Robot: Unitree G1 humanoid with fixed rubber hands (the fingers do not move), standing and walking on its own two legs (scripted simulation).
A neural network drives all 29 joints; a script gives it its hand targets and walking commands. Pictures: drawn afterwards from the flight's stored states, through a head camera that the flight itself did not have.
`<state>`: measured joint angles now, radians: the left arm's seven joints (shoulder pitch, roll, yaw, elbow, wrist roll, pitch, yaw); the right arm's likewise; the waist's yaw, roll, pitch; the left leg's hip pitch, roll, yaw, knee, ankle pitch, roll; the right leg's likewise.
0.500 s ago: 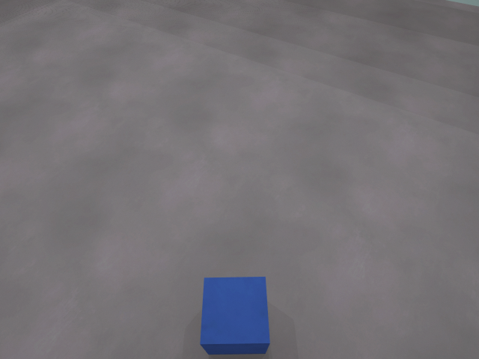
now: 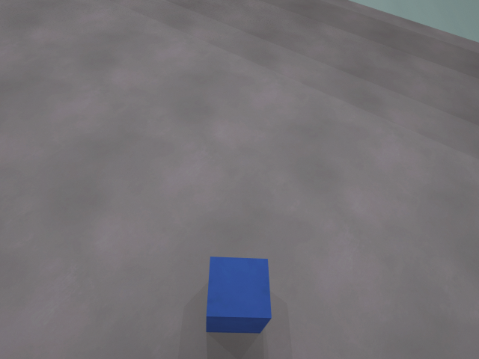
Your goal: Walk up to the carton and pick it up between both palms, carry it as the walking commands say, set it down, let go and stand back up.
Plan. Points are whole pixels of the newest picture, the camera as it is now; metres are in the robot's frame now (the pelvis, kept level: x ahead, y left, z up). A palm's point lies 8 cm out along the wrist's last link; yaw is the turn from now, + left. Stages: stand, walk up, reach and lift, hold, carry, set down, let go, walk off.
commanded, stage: walk up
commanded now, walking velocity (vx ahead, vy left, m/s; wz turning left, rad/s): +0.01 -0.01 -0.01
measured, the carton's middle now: (236, 296) +0.41 -0.04 -0.66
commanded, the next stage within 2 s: stand in 1.28 s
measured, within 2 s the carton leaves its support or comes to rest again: neither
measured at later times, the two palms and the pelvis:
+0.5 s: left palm out of the picture -0.01 +0.22 -0.15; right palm out of the picture +0.06 -0.26 -0.14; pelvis +0.03 -0.02 -0.01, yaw -1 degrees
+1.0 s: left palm out of the picture +0.02 +0.19 -0.13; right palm out of the picture +0.03 -0.28 -0.15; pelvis +0.02 -0.05 +0.00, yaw -2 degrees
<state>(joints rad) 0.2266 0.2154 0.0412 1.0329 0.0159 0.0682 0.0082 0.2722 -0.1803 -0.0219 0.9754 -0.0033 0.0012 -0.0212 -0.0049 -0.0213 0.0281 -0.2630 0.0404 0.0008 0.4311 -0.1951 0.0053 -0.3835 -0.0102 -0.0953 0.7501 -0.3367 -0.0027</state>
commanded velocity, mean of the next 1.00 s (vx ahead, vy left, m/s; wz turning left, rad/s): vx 0.06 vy -0.02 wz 0.00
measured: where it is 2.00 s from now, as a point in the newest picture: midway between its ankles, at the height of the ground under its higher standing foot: outside the picture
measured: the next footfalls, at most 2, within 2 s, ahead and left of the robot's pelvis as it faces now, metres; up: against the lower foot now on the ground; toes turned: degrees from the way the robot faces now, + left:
right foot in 0.16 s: -0.03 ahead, -0.13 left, +0.00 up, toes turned -7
left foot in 0.52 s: +0.08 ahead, +0.11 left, +0.00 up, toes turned +2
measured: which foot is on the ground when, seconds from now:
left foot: down 0.00-0.18, up 0.20-0.50, down 0.52-0.84, up 0.86-1.00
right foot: up 0.00-0.14, down 0.16-0.54, up 0.56-0.80, down 0.82-1.00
